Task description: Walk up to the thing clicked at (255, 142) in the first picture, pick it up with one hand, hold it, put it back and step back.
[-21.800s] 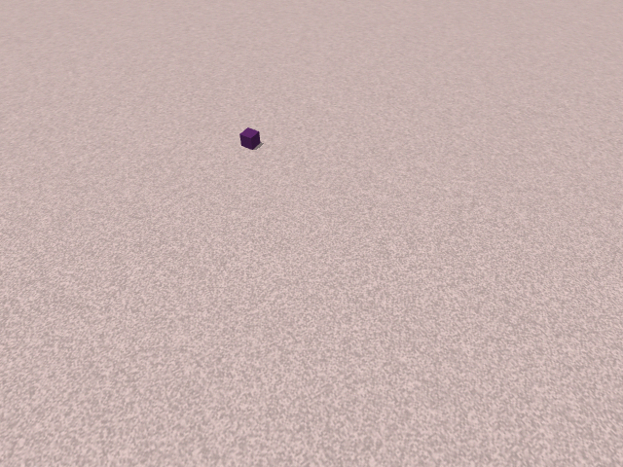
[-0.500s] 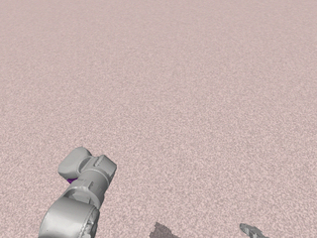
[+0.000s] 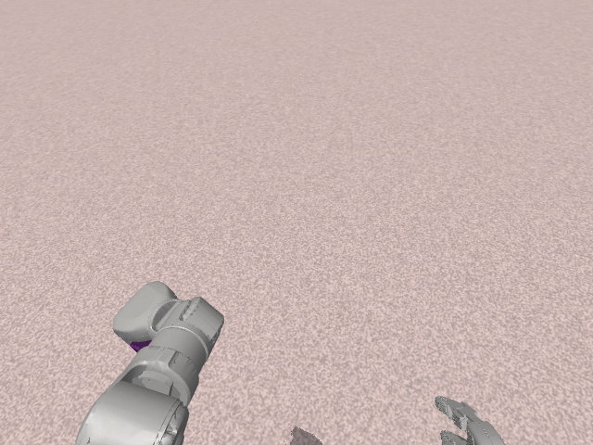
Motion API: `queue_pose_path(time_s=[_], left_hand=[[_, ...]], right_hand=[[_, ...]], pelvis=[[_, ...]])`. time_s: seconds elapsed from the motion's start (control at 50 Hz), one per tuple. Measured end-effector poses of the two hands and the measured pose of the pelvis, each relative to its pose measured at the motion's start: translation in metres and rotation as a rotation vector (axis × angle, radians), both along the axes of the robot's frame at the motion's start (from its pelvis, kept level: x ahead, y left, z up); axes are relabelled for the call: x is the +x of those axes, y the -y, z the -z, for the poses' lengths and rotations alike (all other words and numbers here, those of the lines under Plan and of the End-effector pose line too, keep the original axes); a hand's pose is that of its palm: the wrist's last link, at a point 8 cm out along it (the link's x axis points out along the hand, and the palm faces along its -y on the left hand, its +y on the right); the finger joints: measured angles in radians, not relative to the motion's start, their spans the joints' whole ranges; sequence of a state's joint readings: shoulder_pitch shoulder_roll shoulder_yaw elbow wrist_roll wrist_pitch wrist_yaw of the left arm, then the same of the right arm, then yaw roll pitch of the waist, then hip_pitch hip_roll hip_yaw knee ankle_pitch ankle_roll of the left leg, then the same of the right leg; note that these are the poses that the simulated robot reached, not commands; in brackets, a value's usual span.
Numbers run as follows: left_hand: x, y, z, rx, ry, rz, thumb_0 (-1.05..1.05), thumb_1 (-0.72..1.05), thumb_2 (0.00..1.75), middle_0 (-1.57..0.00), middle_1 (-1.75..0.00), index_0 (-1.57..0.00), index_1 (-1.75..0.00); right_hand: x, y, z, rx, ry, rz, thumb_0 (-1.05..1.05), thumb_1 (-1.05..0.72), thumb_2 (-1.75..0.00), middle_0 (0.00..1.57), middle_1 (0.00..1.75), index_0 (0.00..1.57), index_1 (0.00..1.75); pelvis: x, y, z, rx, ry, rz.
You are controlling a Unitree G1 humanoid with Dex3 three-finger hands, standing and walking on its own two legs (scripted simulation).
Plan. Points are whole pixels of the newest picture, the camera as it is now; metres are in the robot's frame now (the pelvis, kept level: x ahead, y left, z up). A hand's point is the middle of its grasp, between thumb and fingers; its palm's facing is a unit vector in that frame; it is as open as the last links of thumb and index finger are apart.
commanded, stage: hold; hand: left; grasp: from above
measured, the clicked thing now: (172, 345) +0.30 +0.22 -0.08
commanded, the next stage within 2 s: crouch in 0.40 s
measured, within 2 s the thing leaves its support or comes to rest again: neither
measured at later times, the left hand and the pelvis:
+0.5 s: hand (170, 329) +0.31 +0.22 -0.04, palm faces -0.18 -0.41 -0.90, open 10.1 cm; pelvis +0.01 +0.00 +0.00, yaw +0 degrees
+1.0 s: hand (182, 361) +0.31 +0.23 -0.15, palm faces -0.29 -0.33 -0.90, open 10.1 cm; pelvis -0.02 +0.00 -0.05, yaw +0 degrees
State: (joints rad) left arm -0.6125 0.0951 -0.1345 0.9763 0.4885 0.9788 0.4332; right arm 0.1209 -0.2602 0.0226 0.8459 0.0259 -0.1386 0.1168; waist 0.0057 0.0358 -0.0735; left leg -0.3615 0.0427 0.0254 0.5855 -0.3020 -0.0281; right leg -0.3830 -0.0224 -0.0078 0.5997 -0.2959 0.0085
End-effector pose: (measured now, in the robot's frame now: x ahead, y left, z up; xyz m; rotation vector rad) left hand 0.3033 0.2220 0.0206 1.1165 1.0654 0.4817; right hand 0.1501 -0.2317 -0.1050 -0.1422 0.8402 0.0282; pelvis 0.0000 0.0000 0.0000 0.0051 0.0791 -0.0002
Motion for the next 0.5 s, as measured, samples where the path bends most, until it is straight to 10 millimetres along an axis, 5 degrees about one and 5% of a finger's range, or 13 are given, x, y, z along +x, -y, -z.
queue_pose_path(time_s=[0.5], left_hand=[[0.0077, -0.0019, 0.0012, 0.001, -0.002, -0.006, -0.02, -0.05, 0.46, -0.81, -0.43, -0.79, -0.45]], right_hand=[[0.0007, 0.0036, 0.0014, -0.006, -0.025, 0.013, 0.01, -0.90, -0.91, 0.20, 0.30, 0.20, 0.30]], pelvis=[[0.0064, 0.0002, -0.0008, -0.002, -0.013, -0.002]])
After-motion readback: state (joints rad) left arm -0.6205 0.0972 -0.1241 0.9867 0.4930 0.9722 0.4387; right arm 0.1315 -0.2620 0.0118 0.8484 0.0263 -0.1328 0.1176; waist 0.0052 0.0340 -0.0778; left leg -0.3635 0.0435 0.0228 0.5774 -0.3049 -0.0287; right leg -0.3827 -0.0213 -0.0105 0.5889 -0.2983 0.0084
